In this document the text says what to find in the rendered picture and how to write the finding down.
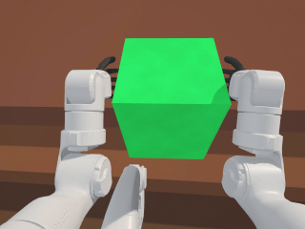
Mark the right robot forearm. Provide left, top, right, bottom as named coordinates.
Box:
left=229, top=70, right=286, bottom=193

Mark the carton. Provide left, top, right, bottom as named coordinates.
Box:
left=112, top=38, right=232, bottom=159

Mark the robot left hand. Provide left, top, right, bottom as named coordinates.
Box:
left=96, top=56, right=119, bottom=99

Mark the robot right upper arm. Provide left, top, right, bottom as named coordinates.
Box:
left=221, top=156, right=305, bottom=229

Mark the robot left upper arm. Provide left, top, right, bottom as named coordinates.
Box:
left=0, top=154, right=112, bottom=229

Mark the robot left thigh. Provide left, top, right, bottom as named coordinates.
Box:
left=101, top=164, right=147, bottom=229

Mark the left robot forearm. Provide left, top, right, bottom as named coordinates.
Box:
left=54, top=70, right=112, bottom=189

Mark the robot right hand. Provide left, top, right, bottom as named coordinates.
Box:
left=222, top=56, right=246, bottom=101

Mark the left robot shin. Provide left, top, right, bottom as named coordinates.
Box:
left=123, top=167, right=145, bottom=229

